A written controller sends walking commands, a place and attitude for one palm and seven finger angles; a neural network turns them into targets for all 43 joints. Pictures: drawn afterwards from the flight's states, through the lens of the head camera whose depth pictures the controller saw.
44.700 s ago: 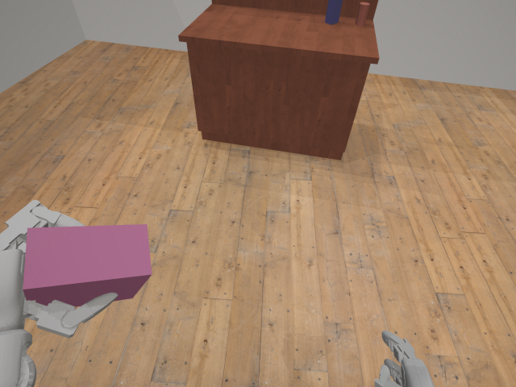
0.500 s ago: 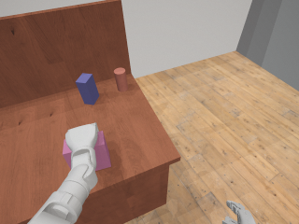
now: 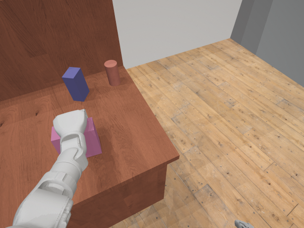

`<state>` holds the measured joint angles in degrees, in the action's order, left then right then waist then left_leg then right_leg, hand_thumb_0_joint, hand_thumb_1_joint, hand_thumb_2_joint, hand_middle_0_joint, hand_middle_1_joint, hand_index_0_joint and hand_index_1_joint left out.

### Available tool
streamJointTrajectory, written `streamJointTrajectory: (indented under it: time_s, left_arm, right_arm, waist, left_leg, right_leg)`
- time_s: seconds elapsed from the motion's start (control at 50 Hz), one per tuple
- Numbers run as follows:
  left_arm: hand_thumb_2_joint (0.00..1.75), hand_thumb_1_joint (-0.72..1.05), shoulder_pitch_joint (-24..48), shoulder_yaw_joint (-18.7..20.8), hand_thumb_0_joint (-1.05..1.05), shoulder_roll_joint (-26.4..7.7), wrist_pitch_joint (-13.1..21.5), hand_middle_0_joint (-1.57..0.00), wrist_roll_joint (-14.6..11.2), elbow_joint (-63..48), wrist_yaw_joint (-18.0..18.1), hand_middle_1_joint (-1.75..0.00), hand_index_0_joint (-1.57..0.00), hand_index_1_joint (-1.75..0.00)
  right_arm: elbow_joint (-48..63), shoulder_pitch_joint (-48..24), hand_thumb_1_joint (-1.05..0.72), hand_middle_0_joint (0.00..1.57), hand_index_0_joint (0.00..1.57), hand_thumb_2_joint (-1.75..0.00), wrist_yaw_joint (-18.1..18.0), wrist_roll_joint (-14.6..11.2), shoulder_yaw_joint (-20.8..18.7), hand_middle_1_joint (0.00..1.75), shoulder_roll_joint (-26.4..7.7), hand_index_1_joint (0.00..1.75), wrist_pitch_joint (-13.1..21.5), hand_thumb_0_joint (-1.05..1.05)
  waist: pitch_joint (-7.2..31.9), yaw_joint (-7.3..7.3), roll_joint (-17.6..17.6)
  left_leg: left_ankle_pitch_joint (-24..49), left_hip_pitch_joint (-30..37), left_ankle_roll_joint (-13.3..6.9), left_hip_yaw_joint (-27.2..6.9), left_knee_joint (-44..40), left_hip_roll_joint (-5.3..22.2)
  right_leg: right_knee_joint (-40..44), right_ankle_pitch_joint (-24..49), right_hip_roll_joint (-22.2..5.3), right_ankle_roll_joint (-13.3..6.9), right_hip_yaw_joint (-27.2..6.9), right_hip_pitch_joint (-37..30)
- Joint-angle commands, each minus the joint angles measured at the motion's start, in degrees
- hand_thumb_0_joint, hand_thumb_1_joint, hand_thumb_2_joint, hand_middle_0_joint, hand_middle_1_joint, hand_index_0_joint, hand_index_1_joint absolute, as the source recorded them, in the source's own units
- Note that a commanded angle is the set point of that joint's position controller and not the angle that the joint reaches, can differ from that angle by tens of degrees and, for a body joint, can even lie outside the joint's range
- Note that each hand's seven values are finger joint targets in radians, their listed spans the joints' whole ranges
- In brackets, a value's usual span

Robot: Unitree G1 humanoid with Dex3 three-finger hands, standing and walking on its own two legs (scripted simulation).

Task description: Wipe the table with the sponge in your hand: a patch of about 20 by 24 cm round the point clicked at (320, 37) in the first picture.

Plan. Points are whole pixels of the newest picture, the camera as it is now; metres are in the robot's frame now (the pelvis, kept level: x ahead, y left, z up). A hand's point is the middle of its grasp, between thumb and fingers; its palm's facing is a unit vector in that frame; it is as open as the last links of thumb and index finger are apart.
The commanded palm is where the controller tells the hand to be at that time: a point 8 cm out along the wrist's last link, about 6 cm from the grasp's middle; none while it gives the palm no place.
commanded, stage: wipe forward along the middle lane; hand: left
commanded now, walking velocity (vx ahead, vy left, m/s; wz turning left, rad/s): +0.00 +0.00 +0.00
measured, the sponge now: (80, 144) +0.37 +0.25 -0.04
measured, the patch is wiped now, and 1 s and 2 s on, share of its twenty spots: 0.90 0.90 0.95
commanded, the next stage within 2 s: slide back across to the first lane in 0.64 s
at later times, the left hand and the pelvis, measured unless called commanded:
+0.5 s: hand (72, 124) +0.42 +0.27 +0.00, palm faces -0.09 -0.02 -1.00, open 10.3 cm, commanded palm +0.40 +0.28 +0.03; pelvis +0.00 +0.02 +0.00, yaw +0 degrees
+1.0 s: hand (64, 115) +0.45 +0.31 +0.00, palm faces -0.09 -0.04 -1.00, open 10.3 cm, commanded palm +0.42 +0.31 +0.05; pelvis +0.01 +0.04 -0.01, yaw -1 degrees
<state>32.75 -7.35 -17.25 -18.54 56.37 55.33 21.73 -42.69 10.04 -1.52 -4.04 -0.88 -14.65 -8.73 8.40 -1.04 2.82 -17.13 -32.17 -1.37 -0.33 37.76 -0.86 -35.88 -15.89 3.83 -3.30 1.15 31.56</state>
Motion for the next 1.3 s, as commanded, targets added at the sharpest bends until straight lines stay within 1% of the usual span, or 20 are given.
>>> streamJointTrajectory:
  time_s: [0.0,0.1,0.14,0.18,0.22,0.32,0.44,0.5,0.54,0.58,0.68,0.72,0.8,0.86,0.92,0.96,1.06,1.14,1.26,1.28]
  left_arm:
    - [1.30,0.10,14.33,1.34,0.00,-9.95,-1.08,-1.20,1.73,-1.63,0.94,-1.60,-1.20,-1.60]
    - [1.30,0.10,17.70,1.23,0.00,-10.30,-1.04,-1.20,2.15,0.23,1.45,-1.60,-1.20,-1.60]
    - [1.30,0.10,18.60,1.95,0.00,-11.39,-1.07,-1.20,2.23,1.72,1.72,-1.60,-1.20,-1.60]
    - [1.30,0.10,19.03,3.08,0.00,-12.43,-0.94,-1.20,2.12,1.69,1.77,-1.60,-1.20,-1.60]
    - [1.30,0.10,20.33,1.77,0.00,-11.72,-0.99,-1.20,2.61,2.49,1.69,-1.60,-1.20,-1.60]
    - [1.30,0.10,22.30,2.59,0.00,-13.34,-0.84,-1.20,3.21,4.36,1.70,-1.60,-1.20,-1.60]
    - [1.30,0.10,24.56,4.21,0.00,-16.42,-0.48,-1.20,3.39,6.73,1.72,-1.60,-1.20,-1.60]
    - [1.30,0.10,28.02,3.51,0.00,-17.10,-0.05,-1.20,3.64,7.36,1.36,-1.60,-1.20,-1.60]
    - [1.30,0.10,29.21,4.59,0.00,-19.43,-0.04,-1.20,4.03,9.05,1.32,-1.60,-1.20,-1.60]
    - [1.30,0.10,30.86,4.68,0.00,-19.41,0.50,-1.20,4.04,8.67,1.06,-1.60,-1.20,-1.60]
    - [1.30,0.10,32.73,5.68,0.00,-21.45,1.53,-1.20,4.08,10.25,0.37,-1.60,-1.20,-1.60]
    - [1.30,0.10,31.80,4.10,0.00,-19.28,1.54,-1.20,4.25,11.61,0.10,-1.60,-1.20,-1.60]
    - [1.30,0.10,30.37,7.49,0.00,-23.02,2.92,-1.20,3.88,8.29,-0.10,-1.60,-1.20,-1.60]
    - [1.30,0.10,29.49,7.58,0.00,-23.32,3.21,-1.20,4.21,6.37,0.08,-1.60,-1.20,-1.60]
    - [1.30,0.10,25.85,9.63,0.00,-24.77,3.26,-1.20,3.98,5.03,0.35,-1.60,-1.20,-1.60]
    - [1.30,0.10,25.46,7.56,0.00,-22.19,2.95,-1.20,3.83,4.42,0.28,-1.60,-1.20,-1.60]
    - [1.30,0.10,24.19,8.80,0.00,-24.61,2.73,-1.20,4.59,3.40,-0.42,-1.60,-1.20,-1.60]
    - [1.30,0.10,19.44,9.21,0.00,-24.15,3.65,-1.20,5.05,1.48,-1.52,-1.60,-1.20,-1.60]
    - [1.30,0.10,17.74,7.66,0.00,-21.98,5.00,-1.20,4.78,-3.24,-2.72,-1.60,-1.20,-1.60]
    - [1.30,0.10,17.16,8.95,0.00,-22.87,5.46,-1.20,4.45,-4.35,-2.93,-1.60,-1.20,-1.60]
  right_arm:
    - [6.85,-3.44,-0.90,0.20,0.20,-0.90,-0.08,-0.09,-2.13,0.30,-7.15,0.30,1.80,0.00]
    - [6.33,-2.61,-0.90,0.20,0.20,-0.90,-0.01,0.00,-2.15,0.30,-7.29,0.30,1.86,0.00]
    - [6.02,-2.10,-0.90,0.20,0.20,-0.90,0.03,0.17,-2.10,0.30,-7.49,0.30,1.87,0.00]
    - [6.09,-2.13,-0.90,0.20,0.20,-0.90,0.05,0.25,-2.14,0.30,-7.44,0.30,1.90,0.00]
    - [5.94,-1.40,-0.90,0.20,0.20,-0.90,0.15,0.29,-2.10,0.30,-7.57,0.30,1.77,0.00]
    - [5.72,-0.23,-0.90,0.20,0.20,-0.90,0.41,0.40,-2.08,0.30,-7.69,0.30,1.71,0.00]
    - [5.17,1.51,-0.90,0.20,0.20,-0.90,0.53,0.60,-2.13,0.30,-8.23,0.30,1.89,0.00]
    - [4.95,2.43,-0.90,0.20,0.20,-0.90,0.53,0.53,-2.01,0.30,-8.50,0.30,2.09,0.00]
    - [4.52,3.29,-0.90,0.20,0.20,-0.90,0.47,0.56,-2.01,0.30,-8.90,0.30,2.28,0.00]
    - [4.59,3.77,-0.90,0.20,0.20,-0.90,0.66,0.63,-2.11,0.30,-8.74,0.30,2.74,0.00]
    - [4.05,6.11,-0.90,0.20,0.20,-0.90,1.15,0.78,-2.40,0.30,-9.35,0.30,3.21,0.00]
    - [3.73,7.05,-0.90,0.20,0.20,-0.90,1.47,0.80,-2.52,0.30,-9.29,0.30,3.33,0.00]
    - [4.25,7.86,-0.90,0.20,0.20,-0.90,1.82,0.86,-3.00,0.30,-9.52,0.30,3.45,0.00]
    - [4.62,7.44,-0.90,0.20,0.20,-0.90,2.12,0.69,-2.99,0.30,-9.55,0.30,3.20,0.00]
    - [4.67,7.04,-0.90,0.20,0.20,-0.90,2.37,0.69,-3.20,0.30,-9.63,0.30,3.14,0.00]
    - [4.90,6.34,-0.90,0.20,0.20,-0.90,2.56,0.50,-3.07,0.30,-9.45,0.30,3.08,0.00]
    - [4.78,5.66,-0.90,0.20,0.20,-0.90,2.58,0.53,-2.92,0.30,-9.69,0.30,2.74,0.00]
    - [5.51,5.38,-0.90,0.20,0.20,-0.90,2.72,0.69,-3.24,0.30,-9.61,0.30,2.21,0.00]
    - [6.18,4.18,-0.90,0.20,0.20,-0.90,2.49,0.63,-3.54,0.30,-9.46,0.30,1.39,0.00]
    - [6.37,3.81,-0.90,0.20,0.20,-0.90,2.37,0.56,-3.60,0.30,-9.31,0.30,1.42,0.00]
  waist:
    - [11.56,-0.77,-6.18]
    - [11.68,-1.44,-5.47]
    - [11.94,-1.67,-7.00]
    - [14.43,-1.19,-6.36]
    - [13.62,-1.97,-5.71]
    - [13.69,-2.19,-3.89]
    - [14.49,-2.64,-4.20]
    - [14.55,-3.63,-3.21]
    - [14.13,-4.00,-3.86]
    - [16.51,-3.74,-1.80]
    - [18.07,-4.37,-1.68]
    - [16.99,-4.60,-0.34]
    - [21.80,-2.88,-0.37]
    - [19.99,-2.70,-0.60]
    - [20.29,-1.46,-0.50]
    - [17.75,-1.92,-0.27]
    - [17.15,-1.35,-0.06]
    - [17.65,-0.39,0.16]
    - [16.46,-0.88,0.68]
    - [17.27,-0.26,1.07]
  left_leg:
    - [5.90,2.03,-1.63,-0.13,-3.20,-0.58]
    - [5.68,2.44,-1.61,-0.52,-3.13,-0.29]
    - [5.35,2.02,-1.67,-0.57,-2.84,-0.21]
    - [7.34,2.16,-1.61,-0.54,-2.55,-0.18]
    - [7.00,2.11,-1.53,-0.50,-2.19,-0.14]
    - [7.13,1.99,-1.50,-0.93,-1.96,0.03]
    - [7.05,0.90,-1.60,-0.91,-1.41,0.14]
    - [5.94,0.71,-1.63,-1.31,-1.47,0.32]
    - [4.84,-0.25,-1.77,-1.40,-1.38,0.38]
    - [6.68,0.45,-1.70,-1.56,-1.08,0.49]
    - [7.86,0.13,-1.65,-1.97,-0.10,0.89]
    - [8.30,0.92,-1.59,-2.05,0.20,1.07]
    - [11.95,3.53,-1.66,-2.34,0.29,1.13]
    - [12.27,4.28,-1.56,-2.74,-0.69,1.24]
    - [15.49,6.56,-1.33,-3.14,-1.14,1.32]
    - [14.54,6.92,-1.33,-3.17,-1.98,1.37]
    - [16.20,8.37,-1.22,-3.34,-2.63,1.27]
    - [21.47,10.89,-0.68,-3.68,-2.13,1.37]
    - [25.27,13.45,-0.46,-3.89,-1.88,1.51]
    - [27.95,14.16,-0.23,-4.38,-2.01,1.71]
  right_leg:
    - [5.58,12.67,-2.71,0.58,-3.78,-10.43]
    - [5.29,10.31,-2.40,0.48,-2.79,-7.98]
    - [5.39,10.10,-2.35,0.57,-2.81,-7.77]
    - [4.69,13.08,-2.46,0.41,-3.00,-9.31]
    - [4.48,12.49,-2.38,0.56,-2.65,-7.85]
    - [4.11,11.08,-2.08,0.30,-2.06,-6.18]
    - [3.98,10.85,-1.94,0.43,-2.08,-5.79]
    - [3.84,8.51,-1.70,0.44,-1.86,-4.20]
    - [4.20,6.97,-1.64,0.53,-1.97,-3.53]
    - [3.35,8.68,-1.55,0.23,-1.79,-3.71]
    - [2.55,9.59,-1.21,0.19,-1.43,-2.89]
    - [2.40,8.82,-0.92,0.15,-0.90,-0.68]
    - [1.98,11.67,-0.65,-0.02,-1.05,-3.90]
    - [2.58,11.07,-0.49,-0.07,-0.64,-4.02]
    - [2.67,12.77,-0.42,-0.27,-0.28,-5.34]
    - [3.40,11.53,-0.34,-0.23,0.09,-4.50]
    - [3.81,12.81,-0.51,-0.53,-0.05,-5.82]
    - [3.61,15.90,-0.48,-0.74,0.09,-6.71]
    - [4.07,18.25,-0.63,-0.70,0.02,-6.60]
    - [3.96,19.15,-0.78,-0.93,-0.06,-7.31]
